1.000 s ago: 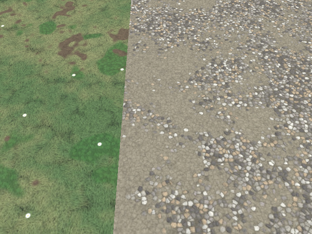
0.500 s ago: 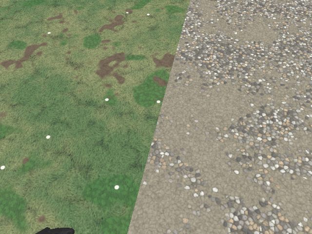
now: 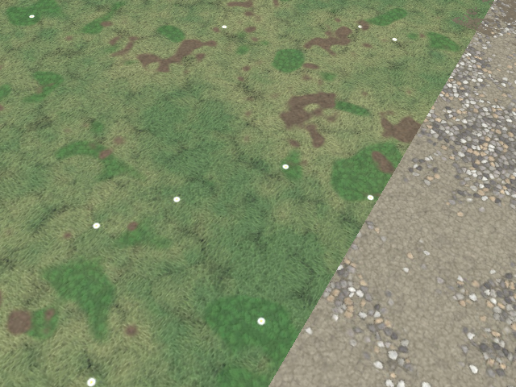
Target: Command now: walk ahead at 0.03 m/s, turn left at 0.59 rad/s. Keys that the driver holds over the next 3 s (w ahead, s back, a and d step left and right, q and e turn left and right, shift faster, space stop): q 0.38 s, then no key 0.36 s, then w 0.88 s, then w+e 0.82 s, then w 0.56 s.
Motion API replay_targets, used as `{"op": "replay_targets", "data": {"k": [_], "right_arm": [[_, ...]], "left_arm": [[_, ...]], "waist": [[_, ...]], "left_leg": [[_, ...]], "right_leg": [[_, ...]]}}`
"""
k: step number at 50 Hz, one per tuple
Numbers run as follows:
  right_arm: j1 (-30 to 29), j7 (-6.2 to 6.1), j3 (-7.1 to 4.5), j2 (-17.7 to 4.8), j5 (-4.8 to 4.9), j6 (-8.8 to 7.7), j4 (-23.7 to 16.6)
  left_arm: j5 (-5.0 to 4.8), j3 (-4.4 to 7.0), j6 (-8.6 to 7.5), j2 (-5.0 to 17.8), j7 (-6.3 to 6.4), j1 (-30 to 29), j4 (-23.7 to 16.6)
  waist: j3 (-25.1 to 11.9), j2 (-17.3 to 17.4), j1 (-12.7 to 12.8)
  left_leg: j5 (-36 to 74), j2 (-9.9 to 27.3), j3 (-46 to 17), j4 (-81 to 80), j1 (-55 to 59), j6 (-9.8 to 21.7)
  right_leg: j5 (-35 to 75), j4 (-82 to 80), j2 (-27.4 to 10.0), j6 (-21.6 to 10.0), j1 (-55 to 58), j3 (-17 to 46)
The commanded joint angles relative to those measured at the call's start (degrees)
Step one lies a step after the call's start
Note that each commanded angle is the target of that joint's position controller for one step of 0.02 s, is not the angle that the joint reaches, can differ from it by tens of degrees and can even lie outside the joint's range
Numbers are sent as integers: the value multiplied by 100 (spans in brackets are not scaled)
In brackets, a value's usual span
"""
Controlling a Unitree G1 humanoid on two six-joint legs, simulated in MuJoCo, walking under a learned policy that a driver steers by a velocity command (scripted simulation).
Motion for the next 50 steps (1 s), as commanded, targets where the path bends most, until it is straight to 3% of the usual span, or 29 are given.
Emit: {"op": "replay_targets", "data": {"k": [1,3,6,11,13,15,16,17,18,19,21,22,25,28,31,33,34,35,36,37,38,39,40,41,43,45,48,50], "right_arm": [[-129,-90,-254,-927,-9,-40,-431],[-104,-128,-270,-956,-41,-27,-430],[-33,-192,-300,-1022,-6,8,-401],[-56,-164,-304,-1040,-4,75,-424],[-104,-154,-296,-1023,31,103,-437],[-209,-186,-268,-942,111,148,-462],[-59,-199,-205,-711,88,151,-483],[89,-183,-175,-544,105,111,-629],[85,-180,-333,-1047,-8,38,-561],[208,-155,-436,-1266,35,52,-410],[413,-186,-392,-975,10,164,-168],[414,-179,-332,-777,16,194,-153],[34,-171,-190,-473,64,163,-292],[-170,-122,-46,-246,-4,135,-375],[-13,-83,-70,-367,41,127,-267],[337,-64,-78,-351,12,112,-64],[363,-90,-90,-521,-23,111,-100],[509,-161,-154,-951,-87,130,-167],[101,-119,-63,-749,-197,104,-110],[-215,-62,12,-408,-196,30,-225],[-150,-55,56,-257,-197,-19,-107],[-4,-61,-5,-494,-158,-33,-63],[207,-67,-76,-755,-100,-40,16],[449,-83,-93,-870,-77,-43,90],[856,-118,-87,-827,-44,-141,226],[892,-140,-76,-732,43,-251,262],[499,-90,-87,-754,63,-284,184],[350,-22,-109,-815,112,-272,178]], "left_arm": [[38,148,6,548,63,120,-382],[5,109,24,413,72,193,-375],[6,53,32,294,73,38,-446],[-44,84,-17,356,-15,-16,-549],[-58,109,-67,362,-62,112,-563],[-30,169,-109,405,-92,514,-458],[62,265,-91,761,-61,720,-458],[185,373,-23,1289,-35,574,-451],[290,316,-64,998,-28,421,-613],[246,220,-83,689,21,75,-750],[49,137,-79,416,67,-205,-807],[12,106,-62,394,88,-134,-788],[49,114,16,448,113,232,-701],[12,160,65,621,87,277,-655],[-87,180,96,749,32,403,-563],[-181,109,84,611,16,468,-471],[-120,48,22,468,-12,721,-382],[152,-81,-67,127,-81,815,-480],[135,-139,-100,-35,-70,674,-559],[127,-90,-76,247,-32,452,-522],[126,-91,-72,239,-38,366,-490],[92,-76,-46,271,-19,336,-423],[59,-40,-27,390,-5,291,-460],[-21,-36,-56,393,-13,155,-521],[-147,6,-173,442,-68,-11,-629],[-198,31,-300,424,-150,59,-617],[-148,-59,-419,189,-285,126,-526],[-133,-64,-439,200,-341,410,-401]], "waist": [[-1118,785,124],[-1170,857,128],[-1183,926,24],[-1069,1131,-85],[-1045,1181,-30],[-1035,1082,206],[-1120,479,151],[-783,-1300,-160],[-744,-1244,-14],[-675,-768,-154],[-499,-512,-206],[-456,-498,-162],[-524,-674,91],[-732,-936,199],[-753,-1036,209],[-689,-838,-4],[-832,-547,47],[-1233,701,218],[-1061,1520,326],[-829,1121,202],[-896,1099,156],[-755,1161,14],[-415,1323,-134],[-56,1423,-243],[252,1527,-413],[206,1206,-347],[-4,881,-204],[-192,851,-32]], "left_leg": [[2680,1315,-1539,-841,1203,1160],[2520,1220,-1529,-858,1137,1167],[1819,1159,-1744,-827,1062,1130],[911,1087,-2403,-802,899,1034],[923,1019,-2638,-687,946,944],[648,710,-2548,-378,621,622],[-360,340,-2148,321,-25,295],[-2101,-683,-855,1440,-1305,-75],[-2525,-388,-781,2930,-1459,-356],[-2130,-236,-840,3580,-1367,-428],[-1539,-228,-742,4120,-1398,-621],[-1425,-245,-698,4240,-1391,-693],[-1317,-170,-402,3323,-1331,-812],[-1556,93,-104,1919,-505,-800],[-1164,43,220,643,262,-691],[115,-37,315,-993,1152,-420],[804,295,-160,-1096,1879,-250],[2611,1382,-1326,-784,2625,84],[2221,1773,-1555,-760,1667,779],[1298,1429,-1361,-873,1324,790],[25,1097,-1149,-942,1394,539],[-1156,962,-1168,-1098,1316,464],[-2205,1114,-1512,-1387,1199,580],[-2814,1319,-1918,-1632,1071,728],[-2821,1769,-2595,-1870,1379,1046],[-2521,1901,-2692,-1877,1838,1142],[-1555,1523,-1901,-1851,1538,977],[-1149,1282,-1420,-1714,994,899]], "right_leg": [[492,108,-1,59,-514,364],[634,-453,107,125,-327,362],[802,-1263,196,162,-73,455],[771,-2213,365,42,402,534],[860,-2812,408,-65,666,521],[1757,-4068,298,-256,1514,429],[1942,-4372,-611,-580,2181,1130],[2916,-4671,-1798,-1416,2336,2521],[3214,-4798,-2371,-2005,1928,3063],[3193,-4709,-2076,-1857,1758,2488],[3071,-4550,-1400,-1443,1761,1593],[3310,-4529,-1295,-1457,1779,1366],[3552,-4486,-1140,-1548,2239,983],[3732,-4358,-1200,-1567,2295,824],[3822,-4190,-1264,-1567,2161,902],[3599,-3948,-1113,-1266,1837,793],[3068,-3813,-987,-871,1414,702],[1647,-2938,-512,-388,805,198],[476,-3203,-242,-120,847,36],[789,-3240,-257,14,1154,56],[1192,-3345,-138,26,1206,-80],[1108,-3154,29,32,1132,-275],[836,-2836,138,7,749,-359],[531,-2529,152,-93,381,-308],[-189,-1570,-52,-354,-530,77],[-196,-1305,-267,-576,-1075,284],[374,-2188,-188,-657,-241,36],[1141,-2842,39,-600,829,-220]]}}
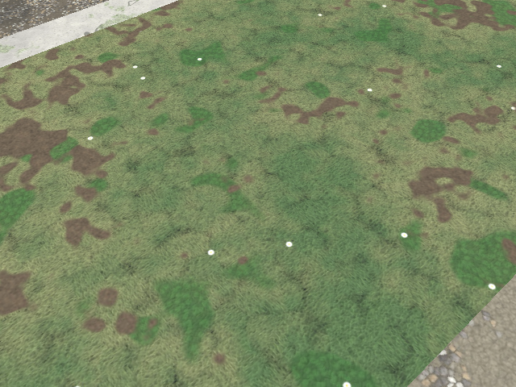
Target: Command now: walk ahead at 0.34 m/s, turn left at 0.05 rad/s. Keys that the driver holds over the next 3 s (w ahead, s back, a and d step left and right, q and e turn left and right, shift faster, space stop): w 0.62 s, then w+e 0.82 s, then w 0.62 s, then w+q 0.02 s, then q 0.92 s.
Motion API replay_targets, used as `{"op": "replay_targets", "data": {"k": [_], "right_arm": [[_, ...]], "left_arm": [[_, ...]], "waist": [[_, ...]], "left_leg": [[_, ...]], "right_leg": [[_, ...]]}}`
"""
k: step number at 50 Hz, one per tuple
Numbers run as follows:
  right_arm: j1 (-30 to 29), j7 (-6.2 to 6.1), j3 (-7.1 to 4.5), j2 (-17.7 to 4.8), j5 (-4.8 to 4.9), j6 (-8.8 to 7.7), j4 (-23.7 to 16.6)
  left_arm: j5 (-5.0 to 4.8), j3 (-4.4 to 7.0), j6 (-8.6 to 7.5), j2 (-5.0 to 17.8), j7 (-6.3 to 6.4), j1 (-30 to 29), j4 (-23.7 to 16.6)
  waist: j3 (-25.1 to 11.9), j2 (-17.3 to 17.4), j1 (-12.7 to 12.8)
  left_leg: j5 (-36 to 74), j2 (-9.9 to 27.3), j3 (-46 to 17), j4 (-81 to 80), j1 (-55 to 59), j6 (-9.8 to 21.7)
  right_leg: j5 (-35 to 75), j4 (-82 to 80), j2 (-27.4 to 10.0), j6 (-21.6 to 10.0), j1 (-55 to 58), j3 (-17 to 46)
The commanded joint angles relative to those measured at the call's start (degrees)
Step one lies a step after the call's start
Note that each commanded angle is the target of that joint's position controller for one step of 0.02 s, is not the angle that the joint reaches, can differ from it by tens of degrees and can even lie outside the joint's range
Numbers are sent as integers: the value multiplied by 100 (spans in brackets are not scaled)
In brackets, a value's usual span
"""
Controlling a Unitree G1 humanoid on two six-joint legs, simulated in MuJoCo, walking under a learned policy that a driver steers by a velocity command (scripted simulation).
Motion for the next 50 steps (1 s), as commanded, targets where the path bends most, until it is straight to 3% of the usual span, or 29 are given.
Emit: {"op": "replay_targets", "data": {"k": [1,3,4,5,6,7,8,10,13,16,19,22,25,27,28,29,30,31,32,33,34,35,36,37,40,42,45,47,50], "right_arm": [[-548,56,-294,-1023,80,-91,-424],[-488,84,-198,-736,18,-107,-364],[-620,105,-75,-347,-51,-153,-428],[-630,69,-45,-246,-17,-271,-768],[-649,31,-168,-696,120,-354,-745],[-686,46,-226,-873,173,-389,-693],[-655,52,-226,-838,113,-398,-582],[-652,80,-238,-725,-17,-404,-478],[-722,116,-207,-554,-43,-370,-442],[-1191,132,-128,-363,-48,-388,-576],[-1798,229,-53,-235,-5,-447,-718],[-2242,344,-33,-239,43,-497,-837],[-2400,436,-57,-352,54,-544,-922],[-1959,410,-160,-592,22,-536,-820],[-1251,357,-272,-799,16,-518,-632],[-276,272,-380,-1042,7,-489,-375],[743,174,-466,-1502,-62,-431,-168],[681,254,-432,-1556,-114,-473,-98],[443,227,-319,-954,-47,-465,-129],[50,192,-253,-768,-30,-460,-127],[-271,196,-220,-692,-63,-476,-111],[-496,213,-197,-565,-117,-508,-97],[-607,213,-187,-502,-175,-558,-57],[-651,217,-201,-477,-171,-613,5],[-657,199,-248,-605,-163,-714,229],[-576,156,-266,-679,-182,-711,340],[-559,97,-264,-787,-162,-668,408],[-326,66,-283,-907,-129,-621,509],[-2,39,-323,-1038,-60,-465,674]], "left_arm": [[17,52,-156,308,-86,35,-253],[6,121,-124,416,-25,826,10],[23,192,-139,725,48,1367,63],[90,364,-157,1547,34,1703,8],[149,287,-200,1254,24,1483,-59],[125,185,-232,934,40,1159,-136],[148,134,-246,779,44,940,-205],[177,69,-232,653,61,729,-256],[135,49,-233,609,97,892,-208],[121,41,-170,613,154,1066,-90],[94,48,-126,675,206,1299,44],[52,70,-81,733,211,1509,182],[11,116,-10,802,228,1545,284],[20,173,31,955,261,1460,289],[38,181,75,988,277,1365,275],[77,145,93,923,304,1297,211],[270,3,59,512,323,1383,24],[99,-161,-65,-103,243,2226,21],[-83,0,-163,631,201,1523,24],[-199,64,-204,793,180,908,-165],[-154,45,-216,681,209,665,-197],[-66,77,-177,624,220,629,-185],[-63,85,-94,541,209,850,-122],[-73,73,-17,422,215,992,-69],[-37,69,129,283,258,772,-169],[-7,77,108,282,257,475,-287],[2,34,18,182,144,-19,-432],[15,-25,-9,58,58,-492,-613],[5,-45,-9,49,-61,-974,-931]], "waist": [[126,608,277],[-41,394,615],[-93,-356,819],[-225,-1782,815],[14,-1259,748],[440,-950,595],[507,-714,491],[515,-522,348],[396,-451,354],[433,-383,462],[574,-436,660],[763,-397,747],[753,-467,607],[303,-675,276],[-197,-717,-141],[-850,-671,-610],[-1811,379,-798],[-2572,1761,-204],[-1818,980,-496],[-880,650,-424],[-459,77,-207],[-186,103,-18],[-176,330,174],[-141,401,250],[245,343,303],[361,289,221],[423,219,37],[520,123,-193],[632,86,-371]], "left_leg": [[-572,1124,-1108,-923,-677,1001],[-811,865,-848,-230,-1422,736],[-797,388,-313,1224,-2055,345],[-1590,-207,238,3168,-3372,-23],[-1719,36,-269,4136,-3909,1],[-1108,319,-323,4400,-4249,107],[-582,473,-227,4374,-4198,156],[172,691,-182,3975,-3851,121],[898,679,52,3551,-3708,-74],[1477,626,192,2576,-3610,-218],[2113,493,363,1563,-3221,-232],[2202,380,404,981,-3089,-140],[1758,277,390,617,-2983,111],[1322,-4,562,568,-2188,329],[1333,-181,707,464,-1226,509],[1559,40,501,554,384,728],[1645,1366,-1083,849,2260,1062],[105,2443,-4002,-73,3616,1977],[-572,2208,-3688,-516,3015,1642],[-248,2028,-2633,-665,2076,1394],[434,1811,-2015,-846,1216,1258],[874,1581,-1507,-1023,642,1193],[1027,1463,-1153,-1224,275,1150],[1125,1413,-924,-1402,37,1173],[1582,1404,-246,-1711,-372,1181],[1867,1328,134,-1751,-226,1126],[2132,1132,734,-1747,-46,928],[2180,1243,889,-1735,245,888],[2506,1518,1000,-1445,1090,848]], "right_leg": [[1116,-970,170,11,742,-229],[1134,-1162,226,13,1967,-148],[558,-1760,-614,-262,2521,1053],[-904,-2833,-2001,-1178,2959,3691],[-2014,-3217,-2249,-1534,2670,4515],[-2034,-3185,-2071,-1358,2476,3990],[-1472,-3156,-1768,-1158,2323,3376],[-108,-3227,-1332,-899,2003,2426],[1477,-3351,-1059,-878,1982,1588],[2523,-3366,-903,-814,1983,1009],[2594,-3440,-845,-754,1875,706],[2613,-3390,-1037,-799,2100,699],[3394,-3053,-1273,-725,2638,704],[5277,-2359,-1269,-610,2902,627],[6213,-1504,-1133,-515,2841,471],[6016,-305,-921,-339,2072,345],[3305,1661,-411,-176,643,163],[-985,3286,606,68,-1311,857],[-807,3657,233,22,-1923,1218],[-228,3493,-31,-14,-2077,997],[258,3207,-301,21,-1827,887],[557,2908,-455,70,-1619,880],[770,2801,-596,109,-1264,937],[848,2718,-633,164,-1107,923],[1210,2374,-669,316,-1428,969],[1827,1837,-632,368,-1753,1029],[2821,638,-534,324,-1615,707],[3049,93,-490,264,-1636,446],[2714,-372,-431,122,-2052,273]]}}
Over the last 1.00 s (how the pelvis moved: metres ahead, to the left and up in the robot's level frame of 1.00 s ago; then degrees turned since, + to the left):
0.03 -0.01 0.01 20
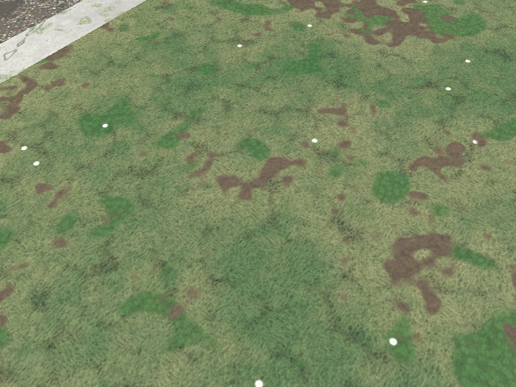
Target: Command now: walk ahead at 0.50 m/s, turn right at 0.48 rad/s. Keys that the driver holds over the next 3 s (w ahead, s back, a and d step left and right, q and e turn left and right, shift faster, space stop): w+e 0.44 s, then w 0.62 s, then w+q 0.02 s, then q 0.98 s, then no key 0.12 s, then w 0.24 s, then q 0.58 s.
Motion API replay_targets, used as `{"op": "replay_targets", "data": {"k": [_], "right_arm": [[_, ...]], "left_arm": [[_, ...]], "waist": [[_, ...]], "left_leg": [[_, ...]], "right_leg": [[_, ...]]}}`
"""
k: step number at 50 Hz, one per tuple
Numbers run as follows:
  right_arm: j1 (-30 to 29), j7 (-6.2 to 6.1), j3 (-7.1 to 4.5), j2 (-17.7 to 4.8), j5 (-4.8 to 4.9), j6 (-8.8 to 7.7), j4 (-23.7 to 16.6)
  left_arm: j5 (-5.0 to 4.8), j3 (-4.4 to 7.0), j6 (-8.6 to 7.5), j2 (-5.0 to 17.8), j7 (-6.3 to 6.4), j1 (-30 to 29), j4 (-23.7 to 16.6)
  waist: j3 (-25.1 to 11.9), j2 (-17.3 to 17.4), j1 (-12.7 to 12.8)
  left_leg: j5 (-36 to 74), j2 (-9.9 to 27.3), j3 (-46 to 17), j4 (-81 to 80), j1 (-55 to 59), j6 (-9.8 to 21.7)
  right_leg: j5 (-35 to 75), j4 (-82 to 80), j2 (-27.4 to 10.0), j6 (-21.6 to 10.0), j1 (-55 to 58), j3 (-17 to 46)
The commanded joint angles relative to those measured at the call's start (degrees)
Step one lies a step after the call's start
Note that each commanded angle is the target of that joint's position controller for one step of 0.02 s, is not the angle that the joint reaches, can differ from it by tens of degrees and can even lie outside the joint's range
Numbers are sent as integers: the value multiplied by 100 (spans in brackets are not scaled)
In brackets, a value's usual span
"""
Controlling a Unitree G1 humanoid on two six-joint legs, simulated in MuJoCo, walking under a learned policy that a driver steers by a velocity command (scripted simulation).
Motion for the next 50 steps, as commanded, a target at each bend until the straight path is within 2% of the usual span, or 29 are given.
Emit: {"op": "replay_targets", "data": {"k": [1,4,5,6,7,8,9,10,11,12,13,16,21,24,26,28,30,31,32,33,34,35,36,37,38,40,44,47,50], "right_arm": [[99,-61,-249,-1033,83,86,-196],[-65,-130,-311,-1252,124,240,-250],[-127,-162,-330,-1319,124,291,-284],[-237,-192,-308,-1295,143,323,-322],[-132,-207,-200,-1051,48,273,-428],[506,-75,71,-196,-119,94,-718],[-119,33,-12,-756,66,-132,-741],[-666,82,-72,-977,263,-240,-936],[-771,52,-31,-878,200,-291,-970],[-783,12,-55,-885,66,-280,-920],[-658,10,-88,-918,19,-217,-908],[-558,-15,-62,-739,-74,-36,-902],[-1615,-4,65,-457,-55,-14,-1166],[-1971,72,61,-511,30,-76,-1248],[-2043,121,19,-623,34,-132,-1277],[-1944,147,-38,-736,35,-180,-1276],[-1322,119,-144,-881,11,-224,-1119],[-642,91,-229,-1076,-53,-251,-1004],[198,72,-334,-1488,-112,-243,-924],[669,149,-401,-1597,-18,-158,-612],[560,161,-272,-1085,142,-143,-665],[193,133,-195,-854,119,-104,-721],[-80,124,-138,-765,43,-70,-765],[-241,113,-98,-664,-2,-55,-754],[-302,97,-62,-590,-45,-62,-746],[-246,84,-55,-591,7,-83,-668],[-63,27,-129,-906,81,-47,-496],[159,11,-126,-987,131,14,-355],[489,12,-120,-1035,161,81,-179]], "left_arm": [[1,24,-91,260,-138,-783,-752],[2,143,-43,490,-211,-504,-904],[2,249,-15,672,-203,-5,-831],[-9,417,2,947,-147,876,-638],[-13,603,71,1418,-23,1764,-466],[-28,659,16,1956,-6,1519,-534],[9,515,-51,1390,-24,1734,-669],[66,432,-104,1132,-27,1499,-637],[42,399,-128,1018,-22,1123,-676],[45,349,-124,864,-14,763,-752],[117,305,-131,765,11,582,-846],[70,325,-158,854,88,552,-814],[14,384,-78,1046,240,911,-620],[-4,384,-55,1042,243,1172,-458],[-12,353,-46,929,247,1314,-336],[16,357,-21,928,258,1315,-262],[35,340,18,875,247,1182,-261],[72,259,16,677,231,1134,-318],[157,142,-15,391,240,1554,-393],[-24,74,-79,226,231,2164,-367],[-102,171,-99,776,238,1704,-316],[-81,221,-104,954,236,991,-457],[7,202,-116,886,235,629,-553],[77,206,-144,792,212,509,-604],[81,198,-152,688,186,588,-594],[64,153,-138,485,163,703,-548],[119,41,-168,267,150,78,-740],[79,0,-220,189,89,-460,-834],[20,11,-255,229,15,-922,-969]], "waist": [[389,370,-118],[-10,668,219],[-341,759,521],[-798,667,1030],[-1365,46,1376],[-1898,-1360,588],[-2458,-644,1094],[-1562,-365,1116],[-1031,201,842],[-687,371,611],[-608,218,421],[-442,157,266],[-207,-129,634],[-207,-253,826],[-186,-289,859],[-130,-428,771],[-319,-512,415],[-916,-365,90],[-1836,607,-17],[-2157,2211,137],[-1481,1356,-63],[-762,845,-120],[-363,537,-11],[-164,535,132],[-176,699,265],[-245,853,344],[-120,676,196],[-34,665,-7],[66,676,-167]], "left_leg": [[2686,1896,-344,-90,176,711],[5021,1955,-107,870,515,512],[5784,1900,-26,1632,468,441],[5745,1706,116,2814,1,275],[4004,1435,129,4558,-1373,41],[-1618,141,-509,6540,-4043,-294],[-1766,179,-1701,7047,-4681,-191],[-1204,452,-1711,6861,-5047,-63],[-716,706,-1664,6333,-4866,-30],[-485,868,-1613,5833,-4526,-88],[-310,974,-1651,5623,-4135,-149],[-28,963,-1482,4955,-3864,-467],[1720,600,-1345,2789,-3510,-677],[2228,461,-1361,2118,-3211,-605],[2098,489,-1454,1829,-3254,-464],[1625,492,-1446,1694,-3194,-269],[1335,351,-1209,1379,-2390,4],[1471,711,-1489,1519,-1247,284],[1478,1771,-2904,1753,615,881],[-235,2603,-5374,835,1741,1604],[-1521,2526,-5474,506,1356,1398],[-1329,2318,-4620,435,615,1160],[-649,2084,-3994,330,-98,1090],[-113,1879,-3597,207,-552,1076],[308,1700,-3276,97,-815,1026],[954,1569,-2843,-54,-980,1086],[1783,1518,-2206,-274,-1037,1120],[1890,1356,-1791,-260,-1049,952],[1854,1504,-1796,-150,-797,893]], "right_leg": [[-277,-391,71,-161,-306,-278],[-1185,-464,511,-466,416,-722],[-1423,-461,750,-614,1082,-857],[-1146,-818,988,-827,2350,-866],[-1004,-960,367,-1166,4131,252],[-1849,-1482,-1061,-2307,6084,3593],[-2392,-2209,-1273,-2377,6387,4510],[-2001,-2330,-1105,-2051,5783,3628],[-1367,-2328,-855,-1858,4905,2926],[-665,-2391,-631,-1730,4157,2393],[-189,-2510,-489,-1705,3677,2119],[489,-2721,-282,-1733,2960,1642],[-94,-2634,214,-1302,2476,1102],[-604,-2519,68,-1169,2654,1314],[-730,-2266,-131,-1125,3101,1562],[-504,-2029,-328,-1067,3457,1796],[483,-1432,-176,-908,3570,1731],[682,-450,119,-736,3298,1478],[-785,1303,687,-437,2053,1032],[-3692,2866,1280,-99,252,668],[-3531,3389,941,-114,-404,970],[-3011,3384,709,-129,-563,763],[-2638,3162,496,-121,-431,550],[-2350,2802,300,-108,-271,474],[-2176,2562,167,-95,21,422],[-2115,2173,99,-30,199,251],[-1271,852,27,127,106,37],[-369,-182,171,139,446,-118],[-107,-697,303,88,607,-180]]}}
Over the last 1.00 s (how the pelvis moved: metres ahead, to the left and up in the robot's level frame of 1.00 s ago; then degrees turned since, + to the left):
0.49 0.00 0.00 -9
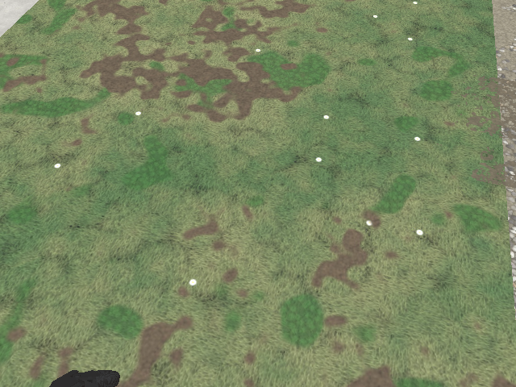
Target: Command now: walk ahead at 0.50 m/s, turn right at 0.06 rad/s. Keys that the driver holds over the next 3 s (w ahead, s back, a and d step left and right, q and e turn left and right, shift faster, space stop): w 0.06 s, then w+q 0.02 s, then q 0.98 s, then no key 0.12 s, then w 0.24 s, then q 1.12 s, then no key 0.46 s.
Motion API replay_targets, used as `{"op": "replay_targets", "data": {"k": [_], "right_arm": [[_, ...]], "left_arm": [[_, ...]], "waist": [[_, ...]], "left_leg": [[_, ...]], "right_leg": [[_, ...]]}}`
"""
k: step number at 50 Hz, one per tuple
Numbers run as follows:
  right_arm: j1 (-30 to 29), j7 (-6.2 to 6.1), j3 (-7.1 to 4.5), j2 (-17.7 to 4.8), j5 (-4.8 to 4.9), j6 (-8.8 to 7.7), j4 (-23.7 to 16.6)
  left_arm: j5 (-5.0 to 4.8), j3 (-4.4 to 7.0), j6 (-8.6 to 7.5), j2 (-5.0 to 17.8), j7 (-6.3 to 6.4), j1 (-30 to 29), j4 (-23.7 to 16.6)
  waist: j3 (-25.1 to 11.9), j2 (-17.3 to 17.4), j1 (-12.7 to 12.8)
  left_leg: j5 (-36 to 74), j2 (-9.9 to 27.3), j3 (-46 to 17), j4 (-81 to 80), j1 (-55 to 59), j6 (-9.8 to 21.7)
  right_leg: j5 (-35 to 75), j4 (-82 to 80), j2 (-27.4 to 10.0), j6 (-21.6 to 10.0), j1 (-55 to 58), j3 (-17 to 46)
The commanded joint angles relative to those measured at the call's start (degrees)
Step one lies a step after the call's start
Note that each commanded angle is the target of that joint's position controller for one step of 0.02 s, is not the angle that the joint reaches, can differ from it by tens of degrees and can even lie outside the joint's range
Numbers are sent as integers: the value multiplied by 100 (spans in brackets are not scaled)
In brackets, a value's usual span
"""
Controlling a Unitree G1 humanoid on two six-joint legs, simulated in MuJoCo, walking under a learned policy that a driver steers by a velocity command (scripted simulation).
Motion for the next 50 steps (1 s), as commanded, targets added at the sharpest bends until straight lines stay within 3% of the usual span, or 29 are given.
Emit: {"op": "replay_targets", "data": {"k": [1,4,5,6,7,8,9,10,11,12,13,16,18,22,26,29,30,31,32,33,34,35,36,37,39,44,50], "right_arm": [[105,-31,-225,-1027,44,-3,-186],[139,-70,-264,-1134,56,95,-93],[12,-88,-263,-1161,54,133,-100],[-32,-102,-224,-1081,28,146,-138],[-143,-112,-94,-761,-128,106,-372],[797,-97,96,-155,-117,31,-335],[667,-99,-77,-848,-1,22,-150],[191,-106,-164,-1013,112,46,-289],[-59,-140,-161,-906,83,96,-321],[-170,-169,-188,-844,27,180,-340],[-98,-188,-207,-753,32,302,-333],[-42,-248,-218,-501,5,566,-466],[-297,-241,-223,-454,-43,619,-652],[-830,-102,-233,-451,-46,643,-947],[-1282,19,-308,-593,-48,738,-1282],[-1287,82,-365,-621,-35,789,-1425],[-1146,68,-405,-679,-44,776,-1406],[-836,-14,-537,-1041,-61,752,-1358],[-552,-155,-722,-1817,-112,736,-1426],[-518,-126,-639,-1678,-232,652,-1531],[-543,-59,-564,-1444,-201,541,-1509],[-783,-73,-538,-1330,-138,464,-1490],[-1049,-95,-507,-1189,-47,451,-1508],[-1280,-144,-465,-1086,3,476,-1553],[-1392,-196,-458,-1104,-68,529,-1620],[-1344,-285,-521,-1231,-48,593,-1636],[-1479,-232,-508,-1202,-29,678,-1684]], "left_arm": [[-51,71,-128,316,-79,-703,-584],[-37,140,-166,480,-136,-648,-635],[15,220,-186,611,-118,-206,-525],[98,341,-204,859,-77,551,-316],[258,443,-206,1299,-7,1488,-189],[314,473,-130,1562,-7,1587,-165],[230,375,-67,1053,-12,1656,-191],[174,286,-53,833,2,1285,-195],[142,243,-52,696,5,945,-161],[120,221,-53,592,1,664,-132],[143,213,-62,551,1,434,-103],[218,271,-111,656,41,30,-9],[200,315,-85,756,121,-15,88],[151,358,63,889,242,-31,235],[35,440,221,1102,207,103,387],[-100,486,298,1187,191,67,456],[-135,477,314,1117,192,152,522],[-64,450,308,964,172,515,651],[208,359,259,713,139,511,432],[248,305,266,654,153,93,247],[122,376,299,880,146,-162,263],[25,367,325,799,175,-200,256],[56,377,350,788,236,-140,332],[104,416,375,889,289,-134,340],[93,402,388,790,289,12,367],[57,324,395,616,268,-104,349],[10,367,299,716,127,14,321]], "waist": [[148,661,18],[112,723,223],[-98,714,539],[-640,629,917],[-1585,68,1258],[-2458,-1507,890],[-2543,-849,1145],[-1698,-632,1067],[-1289,-302,896],[-949,-217,731],[-766,-308,537],[-562,-437,290],[-535,-408,319],[-510,-311,486],[-377,-279,642],[-372,-309,548],[-425,-215,473],[-651,329,431],[-928,1864,534],[-1367,1912,246],[-1361,1103,132],[-1108,895,305],[-913,643,432],[-837,722,541],[-911,905,666],[-944,1002,548],[-760,1255,522]], "left_leg": [[1700,1534,-809,-322,-83,847],[2343,1721,-921,107,296,700],[3321,1552,-815,687,258,571],[3792,1223,-634,1640,-41,372],[2296,820,-455,3272,-1199,88],[-2076,-4,-309,5169,-3060,-303],[-2325,143,-991,5837,-3234,-370],[-2100,329,-893,5977,-3598,-417],[-1783,560,-719,5748,-3598,-483],[-1498,694,-643,5471,-3442,-537],[-1282,783,-566,5303,-3025,-587],[-768,747,-369,4919,-2635,-729],[-277,838,-358,4427,-2677,-711],[438,873,-177,3478,-2407,-587],[-54,812,23,2880,-2422,-410],[-84,644,253,2039,-2096,-173],[443,501,313,1481,-1658,-37],[1999,581,-87,1003,-846,208],[4638,1883,-1914,1186,470,971],[4721,2646,-3100,942,656,2044],[4433,2400,-2643,846,512,1952],[3894,2070,-2172,877,304,1606],[3396,1818,-1925,836,70,1317],[3101,1690,-1813,766,-178,1181],[3110,1511,-1732,704,-487,1171],[2103,1379,-1970,697,-722,1115],[1189,1241,-2744,778,-979,961]], "right_leg": [[256,-474,194,-76,282,-173],[-282,-813,306,-307,658,-183],[-226,-1079,462,-424,1350,-276],[302,-1217,435,-590,2554,-289],[1938,-775,-648,-957,4365,685],[2803,-904,-2159,-1917,5973,2724],[2827,-1059,-1999,-1893,5610,2822],[3274,-1070,-1786,-1707,5026,1845],[3347,-1203,-1486,-1525,4407,1284],[3134,-1427,-1309,-1415,3785,937],[2909,-1712,-1165,-1350,3165,597],[2678,-2178,-1152,-1471,2373,17],[2302,-2311,-1175,-1462,2391,-255],[1514,-2384,-1152,-1375,2514,-714],[1013,-2073,-1392,-1306,2943,-706],[1031,-1469,-1434,-1030,3181,-762],[971,-1032,-1261,-794,3081,-934],[605,-166,-846,-389,2742,-1243],[-1655,1600,-61,181,1072,-1635],[-3989,2926,562,408,62,-699],[-3849,3414,429,345,-74,-82],[-3390,3348,329,257,-189,29],[-2999,3021,256,247,-224,75],[-2683,2770,225,264,-62,105],[-2349,2506,403,344,354,46],[-2027,1151,567,439,894,145],[-1928,-171,738,250,1591,178]]}}
Over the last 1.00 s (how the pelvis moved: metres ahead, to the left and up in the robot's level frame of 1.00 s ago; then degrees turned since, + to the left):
0.57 -0.10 0.01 -21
